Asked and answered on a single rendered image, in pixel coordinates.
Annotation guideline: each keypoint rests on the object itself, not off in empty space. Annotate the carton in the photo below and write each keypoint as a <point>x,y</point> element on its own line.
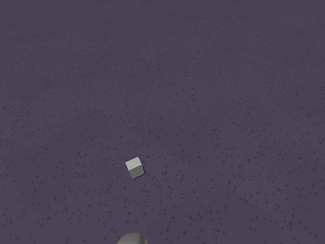
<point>135,167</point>

